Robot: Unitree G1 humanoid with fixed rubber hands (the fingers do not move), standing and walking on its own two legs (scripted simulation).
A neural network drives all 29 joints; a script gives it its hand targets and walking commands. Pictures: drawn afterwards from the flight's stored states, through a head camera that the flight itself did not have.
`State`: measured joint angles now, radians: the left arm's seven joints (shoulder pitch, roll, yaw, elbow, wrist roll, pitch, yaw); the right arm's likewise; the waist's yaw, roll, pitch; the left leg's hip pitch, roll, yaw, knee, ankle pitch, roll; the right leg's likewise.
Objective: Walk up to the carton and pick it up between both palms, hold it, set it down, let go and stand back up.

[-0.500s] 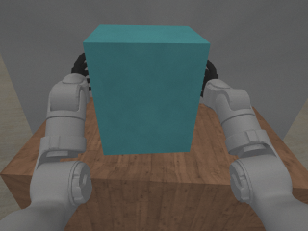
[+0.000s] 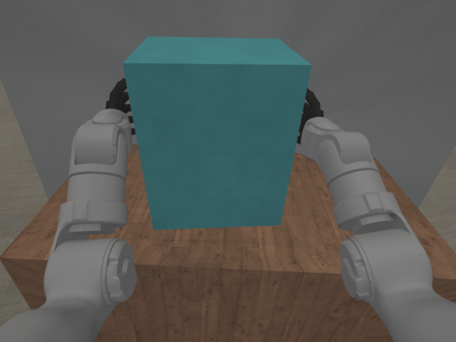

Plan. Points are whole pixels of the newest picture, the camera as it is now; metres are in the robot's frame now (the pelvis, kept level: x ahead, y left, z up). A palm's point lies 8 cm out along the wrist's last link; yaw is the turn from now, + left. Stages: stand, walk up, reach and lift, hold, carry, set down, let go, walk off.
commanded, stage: hold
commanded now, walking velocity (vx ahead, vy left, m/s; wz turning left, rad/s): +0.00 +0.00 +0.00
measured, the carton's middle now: (216, 133) +0.39 +0.00 +0.26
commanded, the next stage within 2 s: set down in 0.52 s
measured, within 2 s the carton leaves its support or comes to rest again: neither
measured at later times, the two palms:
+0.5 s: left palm (117, 121) +0.38 +0.16 +0.29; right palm (310, 129) +0.37 -0.16 +0.28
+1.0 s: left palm (120, 135) +0.41 +0.17 +0.24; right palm (291, 156) +0.39 -0.14 +0.21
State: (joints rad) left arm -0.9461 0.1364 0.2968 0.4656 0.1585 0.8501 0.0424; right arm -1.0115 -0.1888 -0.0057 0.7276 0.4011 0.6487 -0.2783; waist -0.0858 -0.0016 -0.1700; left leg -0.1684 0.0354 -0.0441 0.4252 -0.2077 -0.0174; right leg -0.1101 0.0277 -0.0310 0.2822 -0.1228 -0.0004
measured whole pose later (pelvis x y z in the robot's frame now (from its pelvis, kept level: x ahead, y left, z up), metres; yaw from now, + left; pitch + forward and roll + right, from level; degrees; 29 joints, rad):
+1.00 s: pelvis +0.01 +0.00 +0.00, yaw +2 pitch -8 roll -1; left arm -0.92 0.12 0.33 0.55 0.29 0.58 -0.03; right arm -0.90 -0.04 -0.15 0.87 0.17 0.25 -0.19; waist -0.11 -0.09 -0.01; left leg -0.02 0.01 -0.06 0.35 -0.19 -0.02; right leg 0.03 0.01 -0.05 0.24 -0.13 0.00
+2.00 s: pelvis +0.01 +0.00 +0.00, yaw -1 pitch -4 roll -1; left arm -0.87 0.03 0.29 0.69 0.23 0.42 0.08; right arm -0.79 -0.07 -0.23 0.89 0.05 0.16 -0.11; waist -0.05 -0.04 -0.04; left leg -0.10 0.02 -0.01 0.36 -0.20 -0.01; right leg -0.08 0.01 0.00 0.28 -0.14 0.01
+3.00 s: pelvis +0.02 +0.00 +0.00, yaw -1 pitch +2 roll -1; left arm -0.73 0.00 0.31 0.76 0.21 0.18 0.07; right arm -0.68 0.02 -0.38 0.85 -0.17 -0.01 -0.07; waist -0.01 -0.02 -0.04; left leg -0.19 0.02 -0.02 0.33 -0.18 -0.02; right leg -0.16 0.01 -0.01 0.25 -0.12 0.01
